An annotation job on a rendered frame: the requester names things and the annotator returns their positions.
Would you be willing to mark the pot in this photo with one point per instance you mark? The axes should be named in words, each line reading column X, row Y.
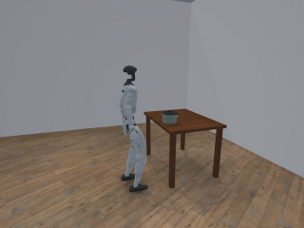
column 169, row 119

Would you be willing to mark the robot right forearm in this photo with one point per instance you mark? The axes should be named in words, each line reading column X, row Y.
column 129, row 118

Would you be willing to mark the lid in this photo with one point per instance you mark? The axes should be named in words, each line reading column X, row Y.
column 170, row 113

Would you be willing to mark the robot head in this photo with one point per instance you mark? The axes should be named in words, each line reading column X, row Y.
column 130, row 70

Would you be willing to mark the right robot hand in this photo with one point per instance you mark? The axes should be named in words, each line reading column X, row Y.
column 134, row 137

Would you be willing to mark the table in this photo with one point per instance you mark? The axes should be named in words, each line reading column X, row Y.
column 187, row 122

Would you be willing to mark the left robot upper arm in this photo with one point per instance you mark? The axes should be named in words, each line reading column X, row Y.
column 121, row 101

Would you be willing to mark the robot left forearm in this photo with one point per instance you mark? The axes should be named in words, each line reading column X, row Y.
column 123, row 114

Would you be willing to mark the right robot upper arm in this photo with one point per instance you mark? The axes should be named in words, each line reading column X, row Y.
column 131, row 90

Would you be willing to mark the right robot shin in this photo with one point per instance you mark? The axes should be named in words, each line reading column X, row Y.
column 139, row 167

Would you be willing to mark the left robot hand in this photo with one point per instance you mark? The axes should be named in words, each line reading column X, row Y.
column 125, row 130

